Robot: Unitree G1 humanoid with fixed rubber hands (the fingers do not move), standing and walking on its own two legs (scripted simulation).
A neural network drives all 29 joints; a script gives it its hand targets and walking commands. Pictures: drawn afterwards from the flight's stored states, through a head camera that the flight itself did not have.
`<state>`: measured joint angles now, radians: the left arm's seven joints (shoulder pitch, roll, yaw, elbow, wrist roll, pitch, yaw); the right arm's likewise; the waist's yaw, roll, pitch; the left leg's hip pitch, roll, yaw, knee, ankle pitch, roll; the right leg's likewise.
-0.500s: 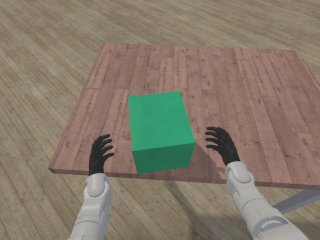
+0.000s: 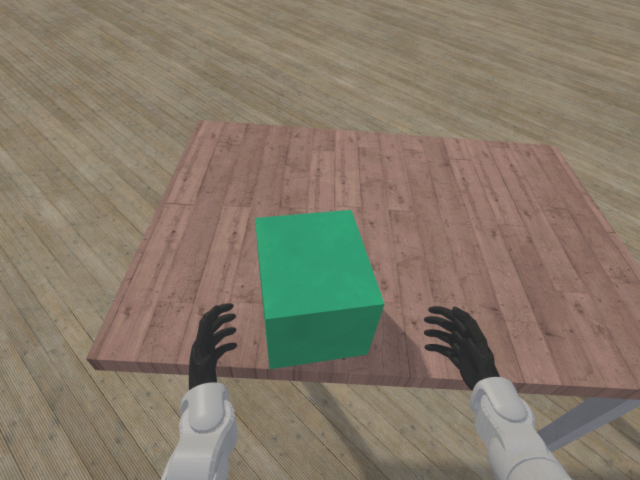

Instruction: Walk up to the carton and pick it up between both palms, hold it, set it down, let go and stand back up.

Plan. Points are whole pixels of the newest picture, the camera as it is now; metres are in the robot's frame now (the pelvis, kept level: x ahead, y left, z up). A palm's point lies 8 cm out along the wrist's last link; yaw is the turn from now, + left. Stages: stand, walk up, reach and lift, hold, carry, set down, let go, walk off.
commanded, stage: set down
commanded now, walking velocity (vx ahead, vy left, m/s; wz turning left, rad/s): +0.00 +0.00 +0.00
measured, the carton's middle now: (311, 286) +0.43 +0.06 -0.04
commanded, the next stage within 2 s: none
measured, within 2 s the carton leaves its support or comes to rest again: neither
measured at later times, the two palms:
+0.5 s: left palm (198, 402) +0.21 +0.18 +0.00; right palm (499, 407) +0.25 -0.19 -0.01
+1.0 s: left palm (192, 419) +0.20 +0.18 -0.01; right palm (521, 463) +0.20 -0.21 -0.03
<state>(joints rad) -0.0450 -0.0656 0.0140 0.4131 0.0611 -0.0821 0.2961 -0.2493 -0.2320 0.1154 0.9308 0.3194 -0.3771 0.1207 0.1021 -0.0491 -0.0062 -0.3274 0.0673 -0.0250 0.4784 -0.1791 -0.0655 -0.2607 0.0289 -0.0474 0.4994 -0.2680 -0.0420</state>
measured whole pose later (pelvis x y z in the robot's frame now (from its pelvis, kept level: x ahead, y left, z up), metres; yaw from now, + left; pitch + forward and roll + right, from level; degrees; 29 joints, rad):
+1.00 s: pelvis +0.01 +0.00 +0.00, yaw -1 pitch -2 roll +1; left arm 0.27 0.01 -0.05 0.19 0.01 -0.02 0.27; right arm 0.21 -0.29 0.10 0.53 0.28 -0.30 0.16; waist 0.06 -0.04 0.03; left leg -0.19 0.05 0.01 0.39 -0.16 -0.06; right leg -0.17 0.01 -0.01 0.48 -0.28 -0.04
